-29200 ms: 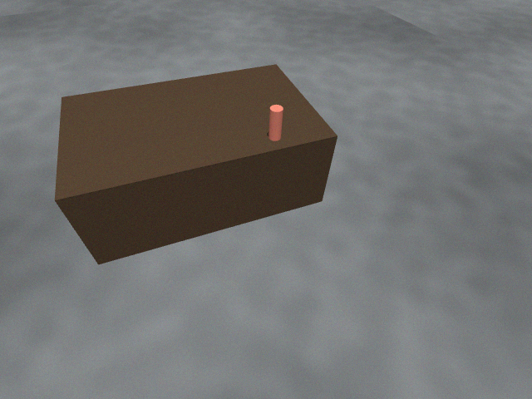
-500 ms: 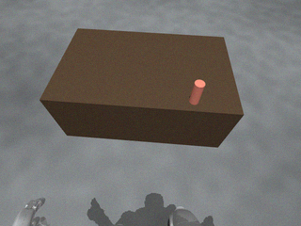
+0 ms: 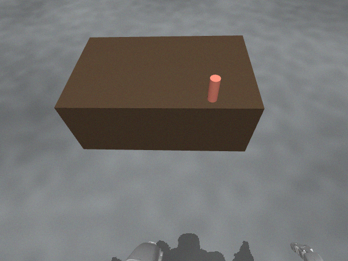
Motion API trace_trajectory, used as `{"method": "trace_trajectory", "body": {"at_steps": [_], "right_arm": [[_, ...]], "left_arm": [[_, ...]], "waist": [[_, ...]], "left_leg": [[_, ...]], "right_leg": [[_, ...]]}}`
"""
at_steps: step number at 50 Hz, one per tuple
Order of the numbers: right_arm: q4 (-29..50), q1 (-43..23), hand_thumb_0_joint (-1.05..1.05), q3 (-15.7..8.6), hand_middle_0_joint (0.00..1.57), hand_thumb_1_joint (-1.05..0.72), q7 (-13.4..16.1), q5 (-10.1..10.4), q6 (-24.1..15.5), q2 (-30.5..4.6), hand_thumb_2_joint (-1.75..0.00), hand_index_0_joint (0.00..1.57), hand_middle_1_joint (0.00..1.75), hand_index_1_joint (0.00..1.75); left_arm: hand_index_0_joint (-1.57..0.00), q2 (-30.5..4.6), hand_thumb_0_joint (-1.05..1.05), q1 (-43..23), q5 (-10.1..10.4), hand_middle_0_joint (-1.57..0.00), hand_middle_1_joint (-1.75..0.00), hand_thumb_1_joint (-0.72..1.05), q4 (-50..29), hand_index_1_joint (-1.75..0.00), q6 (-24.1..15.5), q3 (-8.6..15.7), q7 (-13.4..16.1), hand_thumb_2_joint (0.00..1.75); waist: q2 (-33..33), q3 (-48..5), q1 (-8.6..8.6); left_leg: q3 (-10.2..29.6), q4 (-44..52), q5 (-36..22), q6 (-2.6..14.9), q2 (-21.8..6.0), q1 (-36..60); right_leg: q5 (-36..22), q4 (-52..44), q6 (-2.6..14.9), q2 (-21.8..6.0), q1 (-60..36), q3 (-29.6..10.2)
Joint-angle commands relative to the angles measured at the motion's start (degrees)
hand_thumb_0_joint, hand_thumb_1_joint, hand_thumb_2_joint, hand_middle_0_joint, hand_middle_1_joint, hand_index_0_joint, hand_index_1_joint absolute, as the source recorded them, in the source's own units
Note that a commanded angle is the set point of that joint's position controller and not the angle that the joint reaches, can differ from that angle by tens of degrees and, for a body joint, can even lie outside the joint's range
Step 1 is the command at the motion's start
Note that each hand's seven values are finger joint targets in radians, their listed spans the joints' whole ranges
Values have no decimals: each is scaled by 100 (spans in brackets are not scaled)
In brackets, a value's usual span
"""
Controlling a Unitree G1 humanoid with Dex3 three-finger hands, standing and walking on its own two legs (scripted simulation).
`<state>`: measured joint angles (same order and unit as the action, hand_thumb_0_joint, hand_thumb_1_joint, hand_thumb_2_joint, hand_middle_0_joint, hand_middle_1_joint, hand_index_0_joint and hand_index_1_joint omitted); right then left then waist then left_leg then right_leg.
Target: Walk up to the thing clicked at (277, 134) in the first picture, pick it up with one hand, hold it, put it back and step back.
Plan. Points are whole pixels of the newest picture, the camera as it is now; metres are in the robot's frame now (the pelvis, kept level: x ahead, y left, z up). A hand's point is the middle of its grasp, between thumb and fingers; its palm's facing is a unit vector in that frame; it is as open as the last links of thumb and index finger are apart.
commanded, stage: step back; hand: right
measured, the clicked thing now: (213, 89) +0.90 -0.18 -0.27
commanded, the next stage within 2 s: stand in 1.36 s
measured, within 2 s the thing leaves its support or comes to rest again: neither
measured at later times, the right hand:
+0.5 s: hand out of the picture -0.03 -0.26 -0.14, palm faces -0.03 +0.92 -0.39, open 7.4 cm
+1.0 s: hand out of the picture -0.09 -0.24 -0.15, palm faces -0.03 +0.94 -0.35, open 7.4 cm
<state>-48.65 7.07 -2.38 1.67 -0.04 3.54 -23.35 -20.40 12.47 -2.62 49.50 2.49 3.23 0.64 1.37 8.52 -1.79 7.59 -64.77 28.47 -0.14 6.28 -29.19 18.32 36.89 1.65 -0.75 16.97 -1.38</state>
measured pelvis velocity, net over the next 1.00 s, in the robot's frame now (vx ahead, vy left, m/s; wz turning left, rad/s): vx -0.14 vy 0.02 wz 0.03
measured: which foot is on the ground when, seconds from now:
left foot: up 0.00-0.16, down 0.18-0.50, up 0.52-0.72, down 0.74-1.00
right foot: down 0.00-0.20, up 0.22-0.44, down 0.46-1.00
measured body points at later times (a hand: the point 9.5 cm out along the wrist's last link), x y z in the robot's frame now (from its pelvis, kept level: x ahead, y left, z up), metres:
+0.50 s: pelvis -0.15 +0.00 +0.00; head -0.14 +0.00 +0.45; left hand -0.11 +0.32 -0.12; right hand -0.03 -0.31 -0.11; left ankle -0.09 +0.13 -0.72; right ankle -0.17 -0.12 -0.73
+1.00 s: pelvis -0.14 +0.02 +0.00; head -0.13 +0.02 +0.45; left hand -0.07 +0.34 -0.12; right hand -0.09 -0.29 -0.12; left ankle -0.14 +0.14 -0.73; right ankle -0.12 -0.11 -0.73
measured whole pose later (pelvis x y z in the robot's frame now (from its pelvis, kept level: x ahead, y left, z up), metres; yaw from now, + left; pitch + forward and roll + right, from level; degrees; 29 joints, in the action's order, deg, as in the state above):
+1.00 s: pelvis -0.14 +0.02 +0.00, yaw +1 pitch -2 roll +0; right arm -56.9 13.0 -2.3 -0.8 -1.6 -1.0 -19.9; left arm -23.1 9.6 -1.4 57.7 -0.8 3.8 -0.6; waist -0.5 4.3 1.0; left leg 1.0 -32.9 16.9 0.1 -0.2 -13.9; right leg 18.0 32.6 1.1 -1.1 14.7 1.1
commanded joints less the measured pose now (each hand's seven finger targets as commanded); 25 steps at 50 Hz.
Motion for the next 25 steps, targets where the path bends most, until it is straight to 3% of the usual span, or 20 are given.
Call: {"method": "trace_trajectory", "body": {"at_steps": [1,3,5,7,8,9,10,11,12,13,14,16,17,19,20,22,23,24,25], "right_arm": [[455,-24,0,-256,20,-90,68,-87,-148,-840,-90,20,30,30],[533,-99,0,-263,20,-90,52,-105,-179,-798,-90,20,30,30],[431,197,0,-301,20,-90,19,-131,-179,-829,-90,20,30,30],[225,565,0,-367,20,-90,-26,-144,-192,-851,-90,20,30,30],[120,730,0,-395,20,-90,-19,-174,-212,-894,-90,20,30,30],[119,694,0,-494,20,-90,-11,-251,-218,-1225,-90,20,30,30],[261,229,0,-555,20,-90,-75,-193,-174,-1927,-90,20,30,30],[343,108,0,-619,20,-90,-86,-215,-202,-2086,-90,20,30,30],[331,-46,0,-530,20,-90,-55,-221,-254,-1717,-90,20,30,30],[329,-286,0,-393,20,-90,-25,-220,-272,-1442,-90,20,30,30],[336,-415,0,-371,20,-90,-18,-237,-293,-1368,-90,20,30,30],[272,-458,0,-357,20,-90,-42,-233,-335,-1209,-90,20,30,30],[268,-402,0,-362,20,-90,-65,-250,-347,-1155,-90,20,30,30],[190,-175,0,-387,20,-90,-110,-315,-341,-1243,-90,20,30,30],[158,-132,0,-424,20,-90,-130,-308,-317,-1355,-90,20,30,30],[108,-188,0,-403,20,-90,-163,-269,-230,-1285,-90,20,30,30],[121,-21,0,-320,20,-90,-164,-240,-224,-985,-90,20,30,30],[312,-400,0,-226,20,-90,-173,-187,-262,-632,-90,20,30,30],[205,-535,0,-342,20,-90,-114,-200,-258,-978,-90,20,30,30]], "left_arm": [[-20,-1544,0,-118,-11,-20,-30,90,-689,-30,-176,471,188,90],[-20,-1604,0,85,3,-20,-30,90,-721,-30,-149,489,232,90],[-20,-1649,0,-142,51,-20,-30,90,-798,-30,-111,481,240,90],[-20,-1635,0,-377,101,-20,-30,90,-846,-30,-51,434,196,90],[-20,-1550,0,-410,129,-20,-30,90,-841,-30,-21,386,172,90],[-20,-1321,0,-324,137,-20,-30,90,-851,-30,-12,303,140,90],[-20,-1225,0,-500,199,-20,-30,90,-916,-30,-34,271,144,90],[-20,-1457,0,-798,134,-20,-30,90,-813,-30,-21,418,170,90],[-20,-1490,0,-746,139,-20,-30,90,-677,-30,3,427,161,90],[-20,-1345,0,-441,216,-20,-30,90,-546,-30,10,415,131,90],[-20,-1342,0,-171,217,-20,-30,90,-382,-30,0,423,92,90],[-20,-1316,0,134,179,-20,-30,90,-223,-30,-89,416,-8,90],[-20,-1249,0,105,153,-20,-30,90,-194,-30,-139,388,-56,90],[-20,-1226,0,-110,126,-20,-30,90,-167,-30,-232,363,-105,90],[-20,-1204,0,37,120,-20,-30,90,-59,-30,-271,362,-105,90],[-20,-1153,0,468,75,-20,-30,90,348,-30,-373,392,-50,90],[-20,-1340,0,649,6,-20,-30,90,422,-30,-421,472,-21,90],[-20,-1812,0,579,-84,-20,-30,90,331,-30,-454,573,9,90],[-20,-2247,0,63,-106,-20,-30,90,178,-30,-448,624,1,90]], "waist": [[-968,-913,-158],[-1222,-1093,-260],[-1350,-1297,-100],[-1146,-1415,92],[-986,-1444,183],[-256,-1408,165],[1258,-1244,179],[1155,-1029,434],[385,-861,257],[173,-807,6],[292,-751,-115],[600,-796,-86],[733,-789,23],[944,-757,258],[1066,-815,212],[718,-743,-37],[128,-782,-61],[-1063,-511,-281],[-1077,5,-260]], "left_leg": [[-86,405,255,-124,-152,-117],[-263,1314,316,-108,-363,-37],[-458,2166,170,-47,-498,490],[-830,3543,-790,66,-405,1369],[-810,4230,-1504,138,-462,1770],[417,4368,-1561,472,-1300,2284],[1860,4708,-1566,1379,-2570,1645],[2408,4873,-1729,1917,-3075,784],[1751,4630,-2011,1696,-2740,569],[1178,4502,-2174,1436,-2338,686],[812,4435,-1875,1290,-2152,759],[543,4457,-688,1170,-1887,1151],[534,4500,-150,1097,-1813,1375],[705,4626,598,1142,-1896,1460],[626,4604,675,1114,-1953,1417],[200,4044,651,821,-1678,770],[-86,3278,639,542,-1404,195],[-473,2422,570,85,-557,-902],[93,1548,373,-31,-653,-100]], "right_leg": [[-3401,-705,1047,-1315,-1008,-1034],[-3613,-589,1100,-1506,-1479,-1275],[-3373,-495,1022,-1540,-1371,-1316],[-2698,-194,776,-1302,-912,-1036],[-2224,61,559,-1180,-565,-964],[-1060,543,260,-805,516,-756],[1333,1576,-36,274,1024,293],[1943,2798,-97,243,653,-398],[1649,3233,-59,380,582,-852],[1315,3381,-17,480,710,-949],[1010,3432,-5,470,674,-842],[891,2386,-102,312,644,-541],[1020,1662,-157,228,575,-417],[1421,454,-180,178,265,-72],[1463,-122,-87,178,-116,95],[395,-1718,105,334,-1159,215],[620,-1957,215,72,-1724,-508],[2691,-2492,716,-1210,-1304,-2764],[4062,-2946,1277,-2186,650,-3634]]}}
